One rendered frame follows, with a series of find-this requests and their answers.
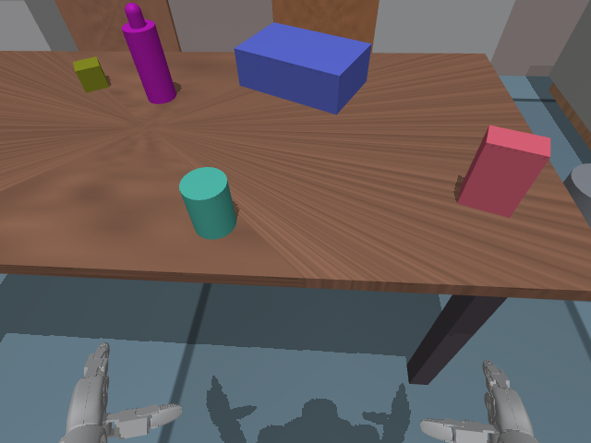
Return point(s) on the left robot hand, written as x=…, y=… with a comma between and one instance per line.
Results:
x=90, y=397

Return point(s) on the table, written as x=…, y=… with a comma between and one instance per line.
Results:
x=363, y=200

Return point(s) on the left robot arm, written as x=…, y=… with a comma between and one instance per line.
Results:
x=85, y=434

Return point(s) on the right robot hand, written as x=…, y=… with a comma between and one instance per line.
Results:
x=506, y=412

